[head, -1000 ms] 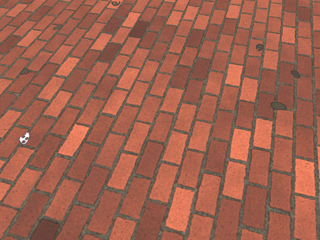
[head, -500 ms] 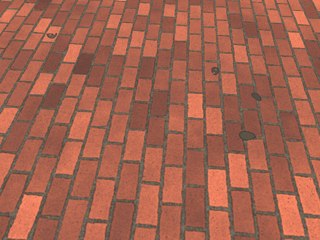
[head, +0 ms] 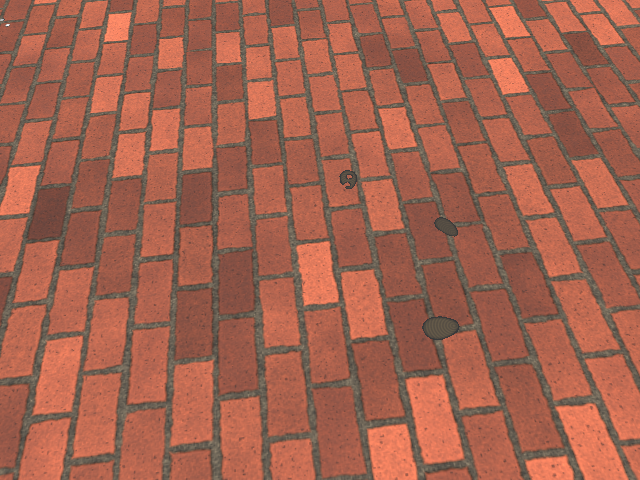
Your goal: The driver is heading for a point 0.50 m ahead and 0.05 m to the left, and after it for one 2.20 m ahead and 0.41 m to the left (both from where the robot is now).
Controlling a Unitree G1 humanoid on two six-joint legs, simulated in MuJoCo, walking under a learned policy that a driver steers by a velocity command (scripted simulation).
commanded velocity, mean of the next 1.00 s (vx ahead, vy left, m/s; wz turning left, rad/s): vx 0.32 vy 0.00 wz -0.07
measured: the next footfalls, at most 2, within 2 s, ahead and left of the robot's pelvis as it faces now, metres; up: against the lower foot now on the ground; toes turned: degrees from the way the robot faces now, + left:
left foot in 0.22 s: +0.32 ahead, +0.15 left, +0.00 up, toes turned -2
right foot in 0.70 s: +0.55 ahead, -0.08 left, +0.00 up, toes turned -2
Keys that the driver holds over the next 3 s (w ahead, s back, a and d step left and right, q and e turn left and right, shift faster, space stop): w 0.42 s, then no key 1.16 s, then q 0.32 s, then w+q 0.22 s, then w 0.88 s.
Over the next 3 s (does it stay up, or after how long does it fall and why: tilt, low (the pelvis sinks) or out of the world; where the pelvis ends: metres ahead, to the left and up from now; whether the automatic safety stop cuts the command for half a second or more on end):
stays up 0.91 0.23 -0.01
